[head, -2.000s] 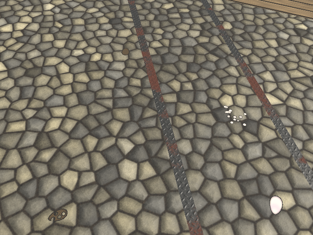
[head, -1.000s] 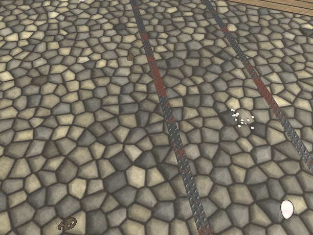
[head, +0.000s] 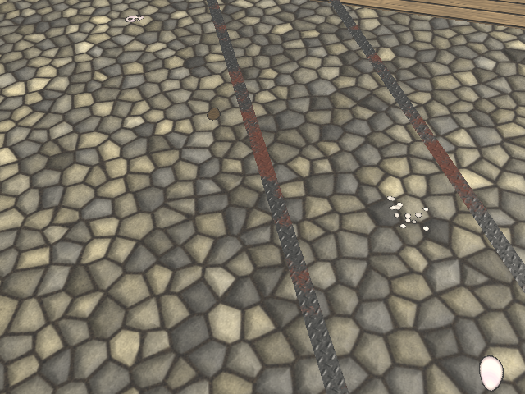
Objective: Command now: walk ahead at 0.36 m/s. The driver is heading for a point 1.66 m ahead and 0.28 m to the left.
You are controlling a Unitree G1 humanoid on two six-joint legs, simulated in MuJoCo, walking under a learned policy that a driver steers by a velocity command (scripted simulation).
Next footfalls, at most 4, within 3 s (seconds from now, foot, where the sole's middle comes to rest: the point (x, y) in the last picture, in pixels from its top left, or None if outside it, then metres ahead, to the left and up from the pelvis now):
0.50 left None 0.44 0.10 -0.77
1.04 right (331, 316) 0.74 -0.14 -0.77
1.58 left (223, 254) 0.97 0.16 -0.77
2.12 right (238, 168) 1.34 0.12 -0.77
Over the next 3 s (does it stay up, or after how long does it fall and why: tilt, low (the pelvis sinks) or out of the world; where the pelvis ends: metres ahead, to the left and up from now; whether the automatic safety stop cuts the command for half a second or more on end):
stays up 1.51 0.35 0.01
